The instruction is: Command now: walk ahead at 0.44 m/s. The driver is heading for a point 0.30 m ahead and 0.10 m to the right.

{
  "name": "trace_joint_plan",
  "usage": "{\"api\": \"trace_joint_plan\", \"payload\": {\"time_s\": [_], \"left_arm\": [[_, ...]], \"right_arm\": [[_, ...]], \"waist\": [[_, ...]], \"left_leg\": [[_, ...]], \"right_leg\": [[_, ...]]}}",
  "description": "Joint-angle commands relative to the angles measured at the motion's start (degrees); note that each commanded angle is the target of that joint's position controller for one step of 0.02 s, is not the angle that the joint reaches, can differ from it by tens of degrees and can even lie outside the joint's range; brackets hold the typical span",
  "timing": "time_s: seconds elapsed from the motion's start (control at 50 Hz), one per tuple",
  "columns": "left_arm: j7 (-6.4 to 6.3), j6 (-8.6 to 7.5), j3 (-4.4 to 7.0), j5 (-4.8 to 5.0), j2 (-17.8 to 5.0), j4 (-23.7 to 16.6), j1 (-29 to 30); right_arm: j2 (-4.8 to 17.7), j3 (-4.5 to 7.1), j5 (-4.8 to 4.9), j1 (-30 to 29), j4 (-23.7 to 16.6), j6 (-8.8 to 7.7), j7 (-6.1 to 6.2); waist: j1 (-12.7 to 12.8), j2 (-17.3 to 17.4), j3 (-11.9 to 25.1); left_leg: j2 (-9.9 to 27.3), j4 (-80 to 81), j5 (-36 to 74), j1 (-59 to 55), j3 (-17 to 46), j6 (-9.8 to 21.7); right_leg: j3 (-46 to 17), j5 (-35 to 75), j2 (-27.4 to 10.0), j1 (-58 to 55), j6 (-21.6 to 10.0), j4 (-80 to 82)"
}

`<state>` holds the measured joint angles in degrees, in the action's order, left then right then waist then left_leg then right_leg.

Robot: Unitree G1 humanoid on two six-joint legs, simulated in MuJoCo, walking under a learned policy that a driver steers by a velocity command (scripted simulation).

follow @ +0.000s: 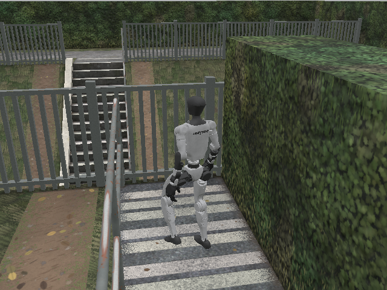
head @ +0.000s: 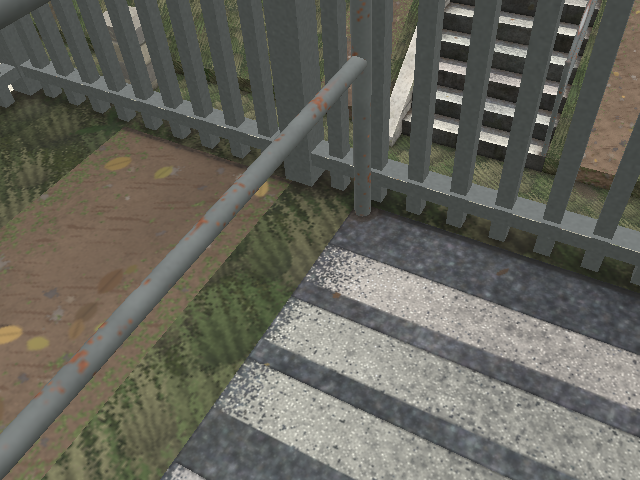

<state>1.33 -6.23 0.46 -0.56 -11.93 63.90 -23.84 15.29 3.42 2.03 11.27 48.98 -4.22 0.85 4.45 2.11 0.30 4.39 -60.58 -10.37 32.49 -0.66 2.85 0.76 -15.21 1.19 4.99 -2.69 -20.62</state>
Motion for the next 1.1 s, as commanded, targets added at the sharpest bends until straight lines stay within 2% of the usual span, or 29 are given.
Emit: {"api": "trace_joint_plan", "payload": {"time_s": [0.02, 0.08, 0.12, 0.16, 0.22, 0.24, 0.26, 0.28, 0.3, 0.32, 0.34, 0.36, 0.38, 0.4, 0.42, 0.44, 0.48, 0.52, 0.6, 0.64, 0.68, 0.7, 0.72, 0.74, 0.76, 0.82, 0.9, 0.96, 1.1], "left_arm": [[-1.26, -0.43, 0.98, -0.17, -9.3, -2.3, -1.2], [-2.02, 0.48, 0.97, -0.22, -10.1, -3.7, -0.9], [-2.14, 0.62, 0.23, 0.14, -7.6, -3.0, -4.5], [-2.03, 1.0, 0.26, 0.67, -7.6, -2.4, -6.3], [-2.05, 2.08, 0.19, 0.83, -7.1, -2.0, -7.4], [-2.26, 2.35, 0.6, 0.61, -8.9, -2.5, -6.1], [-2.62, 2.79, 1.12, 0.29, -10.4, -3.0, -4.7], [-2.72, 3.05, 1.22, 0.25, -10.5, -4.0, -2.8], [-2.48, 2.87, 1.28, 0.28, -10.6, -5.1, -1.4], [-2.46, 1.75, 0.13, -1.15, -7.1, -6.4, -5.1], [-1.37, 0.77, -1.35, 0.84, -1.4, -4.2, -15.2], [-1.04, 0.29, 0.72, 2.53, -7.1, -2.9, -11.8], [-1.31, 0.46, 1.18, 3.3, -7.7, -5.7, -3.7], [-2.38, 1.15, 1.31, 2.13, -7.0, -7.0, 0.6], [-3.43, 2.38, 1.94, 1.32, -7.0, -7.5, 1.8], [-3.73, 3.52, 2.3, 0.23, -6.0, -7.6, 0.1], [-4.15, 4.99, 2.66, 0.33, -3.8, -7.4, -3.0], [-4.7, 5.43, 2.69, -0.01, -3.6, -9.0, -0.8], [-4.33, 6.22, 3.33, 0.23, -5.8, -10.6, 4.3], [-4.14, 6.15, 3.57, -0.07, -5.9, -10.7, 5.1], [-4.06, 5.8, 3.71, -0.95, -7.0, -11.7, 7.1], [-4.23, 5.63, 4.3, -0.77, -10.5, -12.6, 8.4], [-4.01, 5.56, 4.92, 0.08, -12.6, -11.7, 10.3], [-3.5, 5.21, 4.42, 0.11, -9.0, -11.5, 10.4], [-3.28, 4.85, 3.96, -0.18, -7.1, -11.2, 10.3], [-2.97, 3.91, 4.15, 0.2, -7.3, -10.8, 10.8], [-3.21, 4.17, 4.42, 0.4, -7.5, -10.2, 10.5], [-3.52, 4.47, 4.51, 0.54, -7.5, -10.3, 11.3], [-3.61, 5.07, 4.55, 0.61, -7.2, -9.6, 12.4]], "right_arm": [[3.5, 0.88, -0.5, -4.7, -4.6, -0.29, -0.11], [1.6, 0.46, -0.88, -10.3, -6.3, -0.18, -1.42], [0.3, 0.06, -0.66, -14.7, -7.4, -0.01, -2.69], [0.1, -0.27, -0.15, -17.9, -8.5, 0.25, -3.29], [0.7, -0.63, -0.24, -21.5, -10.3, -0.52, -4.18], [0.6, -0.76, -0.74, -20.6, -10.5, -1.05, -3.91], [3.8, 0.36, -1.89, -16.5, -9.5, -1.28, -3.58], [6.6, 1.63, -1.97, -7.8, -6.7, -1.4, -3.07], [9.4, 2.62, -1.77, 3.0, -2.4, -1.24, -2.22], [15.4, 3.78, -2.69, 11.7, -0.4, -0.39, -1.12], [13.5, 2.75, -2.76, 12.9, 1.3, 0.35, -1.79], [9.5, 1.94, -2.45, 9.9, 0.8, 0.69, -2.01], [6.8, 0.91, -1.36, 1.8, -0.1, 0.62, -1.75], [4.3, -0.03, -1.16, -2.9, -0.3, 0.08, -1.52], [2.6, -0.62, -1.53, -6.2, -0.8, -0.46, -1.63], [2.7, -0.88, -2.47, -6.5, 0.3, -0.79, -1.44], [2.4, -1.05, -3.75, -6.4, 2.0, -1.53, -1.22], [4.2, -0.57, -3.74, -6.2, 3.3, -2.09, -0.57], [5.8, 0.02, -2.57, -5.5, 4.3, -0.81, 0.49], [4.8, -0.34, -1.81, -6.0, 4.5, -0.09, 0.76], [2.2, -1.16, -1.44, -2.1, 6.1, 0.24, 0.87], [2.5, -0.99, -1.98, 1.3, 6.5, 0.17, 0.89], [2.6, -0.59, -1.73, 5.3, 7.0, 0.47, 1.31], [4.2, -0.31, -1.81, 3.5, 7.3, 0.91, 1.81], [4.5, -0.11, -1.51, 2.5, 7.1, 1.32, 2.15], [4.2, 0.1, -1.61, 2.6, 7.5, 2.22, 2.66], [4.4, 0.6, -1.21, 2.0, 8.1, 2.39, 2.59], [4.5, 0.95, -1.25, 2.1, 8.8, 2.66, 2.72], [5.0, 1.61, -1.26, 2.9, 10.2, 3.19, 3.12]], "waist": [[-0.6, -6.7, -7.6], [0.3, -4.7, -5.8], [2.2, -4.4, -7.2], [3.1, -5.5, -9.3], [2.7, -6.4, -9.6], [0.7, -9.0, -8.0], [-1.8, -10.2, -3.5], [-6.6, -11.0, 2.1], [-11.5, -10.9, 8.3], [-11.1, 0.1, 19.1], [-7.1, 14.0, 32.0], [-8.1, 6.3, 29.1], [-6.8, 3.7, 15.8], [-4.6, -2.7, 8.8], [-3.1, -3.4, 4.4], [-1.0, -2.2, 2.5], [1.0, 0.8, 1.5], [0.8, 2.6, 3.0], [-0.7, 3.4, 3.7], [-0.2, 2.7, 2.0], [-1.0, -0.1, -0.3], [-4.0, -4.8, -1.0], [-7.3, -12.7, -0.8], [-5.4, -10.6, -1.1], [-4.9, -8.5, -0.8], [-4.8, -7.3, 0.9], [-4.2, -4.7, 2.4], [-4.1, -2.6, 2.5], [-4.2, -2.1, 1.4]], "left_leg": [[2.7, 7.2, 8.3, 12.1, 1.7, -1.5], [2.1, 16.0, 17.0, 10.5, 0.2, -2.3], [0.8, 21.2, 20.3, 6.9, -1.4, -2.8], [0.0, 24.2, 19.6, 8.0, -1.8, -2.9], [-2.5, 30.1, 15.5, 4.7, -3.3, -1.7], [-3.0, 31.7, 14.3, 1.1, -2.8, -0.2], [-5.3, 32.0, 13.2, -6.0, -3.3, 1.2], [-6.9, 32.4, 15.5, -16.9, -3.4, 2.8], [-3.9, 33.2, 26.5, -31.7, -0.8, 4.8], [9.4, 25.0, 47.9, -54.3, 11.3, 8.8], [22.6, 30.5, 51.0, -64.5, 32.8, 20.1], [18.6, 35.9, 36.0, -54.7, 31.8, 18.5], [15.4, 39.3, 27.6, -43.3, 22.9, 15.4], [12.9, 43.0, 22.2, -31.9, 18.0, 13.0], [11.3, 45.5, 20.2, -22.9, 14.0, 11.8], [10.6, 48.0, 19.2, -14.6, 12.1, 11.5], [8.9, 49.2, 21.1, -8.6, 7.7, 12.0], [8.3, 49.0, 23.0, -8.4, 4.8, 11.5], [7.6, 50.7, 2.2, -9.8, 5.7, 9.5], [6.5, 49.9, -6.4, -8.8, 5.8, 7.2], [3.2, 46.8, -10.8, -9.8, 4.8, 2.5], [-0.5, 42.9, -10.7, -10.3, 2.5, -0.1], [-3.6, 43.2, -6.8, -14.5, -0.9, -1.6], [-3.1, 41.9, -3.8, -19.2, -1.3, -2.4], [-2.6, 41.4, -2.1, -20.2, -1.0, -2.1], [-1.3, 40.8, 4.5, -21.7, -0.4, -1.8], [-0.6, 39.9, 10.6, -23.6, -0.6, -2.5], [-0.4, 39.4, 13.2, -24.5, -0.6, -3.2], [0.2, 39.6, 13.5, -25.2, -0.6, -4.0]], "right_leg": [[-13.3, 9.5, -13.4, -3.2, -6.2, 15.5], [-7.5, 19.4, -11.9, -4.2, -5.9, 14.7], [-5.6, 17.7, -11.3, -1.8, -6.2, 15.7], [-5.9, 17.6, -12.3, -4.6, -7.0, 15.3], [-3.6, 31.7, -13.2, -8.7, -5.9, 9.8], [-3.8, 39.3, -13.7, -9.4, -5.2, 7.1], [-3.7, 50.4, -13.7, -10.2, -4.1, 2.6], [-3.0, 56.5, -12.5, -9.6, -2.6, -4.9], [-1.6, 51.4, -10.0, -3.5, 0.0, -15.8], [-0.6, 20.7, -4.1, 13.1, 2.5, -34.1], [-7.4, -26.2, 3.8, 23.5, 4.6, -54.3], [-12.1, -24.9, 1.3, 24.8, 4.7, -59.5], [-7.5, -21.1, -1.8, 29.4, 4.7, -57.6], [-5.9, -15.4, -4.5, 28.0, 5.2, -53.9], [-5.5, -11.3, -6.1, 24.4, 5.4, -50.6], [-6.5, -8.7, -7.3, 17.0, 5.6, -47.2], [-6.1, -7.8, -7.7, 11.6, 5.8, -40.2], [-5.8, -6.0, -7.7, 10.3, 5.9, -31.5], [-4.5, 2.1, -7.3, 7.8, 5.8, -20.4], [-3.1, 5.6, -6.5, 4.7, 5.2, -13.1], [-5.3, 12.3, -8.1, 3.0, 4.0, -3.0], [-7.8, 19.5, -10.9, 2.8, 3.0, -1.1], [-7.1, 10.8, -9.7, 7.3, 1.5, -1.6], [-6.3, 5.8, -7.6, 10.5, 2.3, -0.2], [-5.8, 6.7, -7.1, 10.3, 3.2, 0.6], [-4.8, 15.6, -6.1, 6.0, 3.5, -0.4], [-4.3, 21.9, -5.8, 2.8, 2.5, -0.6], [-4.2, 24.1, -5.7, 1.8, 2.1, -0.6], [-3.5, 23.6, -5.0, 1.2, 1.7, 0.0]]}}
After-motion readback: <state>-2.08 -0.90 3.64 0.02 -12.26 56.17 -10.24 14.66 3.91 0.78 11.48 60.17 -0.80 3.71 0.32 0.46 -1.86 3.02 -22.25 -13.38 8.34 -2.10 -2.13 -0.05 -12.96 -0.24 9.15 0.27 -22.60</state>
